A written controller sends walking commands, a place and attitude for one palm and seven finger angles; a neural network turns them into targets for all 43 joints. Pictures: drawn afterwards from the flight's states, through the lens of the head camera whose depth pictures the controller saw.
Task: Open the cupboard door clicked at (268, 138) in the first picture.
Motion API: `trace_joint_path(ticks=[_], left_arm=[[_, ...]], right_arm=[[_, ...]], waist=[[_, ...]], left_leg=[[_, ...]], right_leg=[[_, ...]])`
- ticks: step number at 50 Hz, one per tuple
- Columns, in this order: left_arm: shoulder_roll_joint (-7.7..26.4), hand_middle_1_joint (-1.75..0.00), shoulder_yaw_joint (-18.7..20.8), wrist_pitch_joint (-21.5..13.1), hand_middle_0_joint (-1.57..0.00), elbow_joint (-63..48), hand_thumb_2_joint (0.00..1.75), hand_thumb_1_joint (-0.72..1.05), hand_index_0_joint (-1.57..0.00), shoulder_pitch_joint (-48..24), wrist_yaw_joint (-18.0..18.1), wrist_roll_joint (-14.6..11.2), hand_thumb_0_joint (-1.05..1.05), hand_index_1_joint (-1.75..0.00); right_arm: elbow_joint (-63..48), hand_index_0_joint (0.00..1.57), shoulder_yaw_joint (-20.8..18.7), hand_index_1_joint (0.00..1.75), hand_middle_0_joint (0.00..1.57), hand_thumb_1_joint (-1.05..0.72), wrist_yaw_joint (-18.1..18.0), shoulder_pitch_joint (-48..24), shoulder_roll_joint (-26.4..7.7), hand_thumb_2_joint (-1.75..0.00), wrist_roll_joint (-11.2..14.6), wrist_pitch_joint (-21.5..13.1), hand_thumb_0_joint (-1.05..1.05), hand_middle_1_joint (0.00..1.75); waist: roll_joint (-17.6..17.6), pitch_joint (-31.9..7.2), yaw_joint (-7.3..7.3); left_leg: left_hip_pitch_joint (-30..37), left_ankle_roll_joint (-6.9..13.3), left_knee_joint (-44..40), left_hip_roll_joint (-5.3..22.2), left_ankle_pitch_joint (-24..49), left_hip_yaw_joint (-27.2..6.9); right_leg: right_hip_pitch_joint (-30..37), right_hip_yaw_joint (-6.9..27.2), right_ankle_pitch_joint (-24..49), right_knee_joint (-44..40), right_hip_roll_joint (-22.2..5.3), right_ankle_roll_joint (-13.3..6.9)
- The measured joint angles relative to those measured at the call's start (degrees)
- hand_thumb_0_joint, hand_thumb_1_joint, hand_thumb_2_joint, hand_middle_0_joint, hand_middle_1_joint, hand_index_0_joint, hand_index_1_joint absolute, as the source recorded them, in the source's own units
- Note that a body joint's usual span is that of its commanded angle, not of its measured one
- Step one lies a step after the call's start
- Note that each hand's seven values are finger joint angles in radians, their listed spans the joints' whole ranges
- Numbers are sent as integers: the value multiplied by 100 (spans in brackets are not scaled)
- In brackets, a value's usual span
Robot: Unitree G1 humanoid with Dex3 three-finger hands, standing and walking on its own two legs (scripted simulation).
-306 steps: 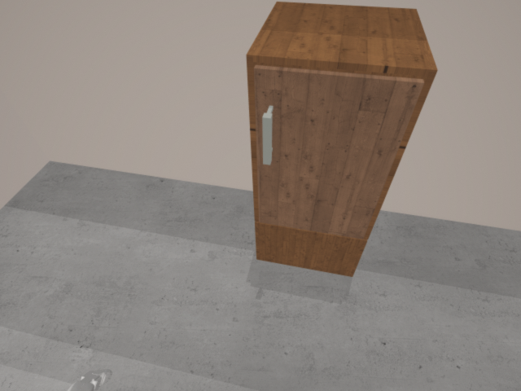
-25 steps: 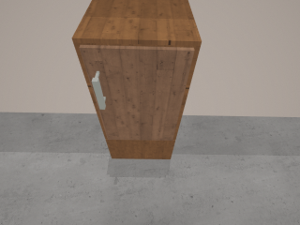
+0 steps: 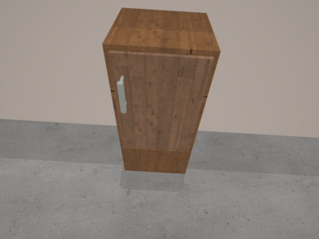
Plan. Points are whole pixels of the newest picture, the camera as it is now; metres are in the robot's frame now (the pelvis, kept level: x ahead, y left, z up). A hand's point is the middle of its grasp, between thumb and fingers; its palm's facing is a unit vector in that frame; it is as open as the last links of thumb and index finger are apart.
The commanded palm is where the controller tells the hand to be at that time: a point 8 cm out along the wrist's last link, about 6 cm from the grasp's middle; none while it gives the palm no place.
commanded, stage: come to a stop and stand still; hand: left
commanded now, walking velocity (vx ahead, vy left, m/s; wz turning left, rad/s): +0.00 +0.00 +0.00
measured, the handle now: (123, 94) +0.65 +0.19 -0.04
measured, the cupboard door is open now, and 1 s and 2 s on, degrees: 0 0 0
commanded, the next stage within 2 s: look again from close up in 0.10 s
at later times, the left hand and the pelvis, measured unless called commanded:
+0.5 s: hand out of the picture -0.02 +0.14 -0.18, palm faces +0.04 -0.99 -0.15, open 7.4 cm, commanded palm none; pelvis +0.01 -0.01 +0.00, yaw +0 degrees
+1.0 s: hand out of the picture +0.02 +0.14 -0.18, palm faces +0.05 -0.99 -0.16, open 7.4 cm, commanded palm none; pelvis +0.04 -0.02 +0.00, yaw +0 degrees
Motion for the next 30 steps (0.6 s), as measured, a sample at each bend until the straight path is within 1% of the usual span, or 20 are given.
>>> trace_joint_path(ticks=[7,18,30], left_arm=[[-134,-30,-43,-51,-19,225,90,91,-19,130,4,-6,0,-30],[-318,-30,-72,-142,-19,292,90,91,-19,11,31,5,0,-30],[-305,-30,-56,-202,-19,276,90,91,-19,-173,45,-16,0,-30]], right_arm=[[192,20,35,30,20,-91,-16,55,119,-89,31,-55,1,30],[305,20,35,30,20,-91,-41,-61,251,-89,33,-100,1,30],[352,20,33,30,20,-91,-56,-105,243,-89,51,-183,1,30]], waist=[[-27,0,15],[-24,-104,25],[-37,-64,-11]], left_leg=[[-4,-4,-72,-23,73,-15],[5,-38,-117,-33,82,-30],[103,-114,-192,25,32,-34]], right_leg=[[-2,45,169,-78,13,11],[-19,75,215,-70,26,25],[49,78,163,-106,85,-3]])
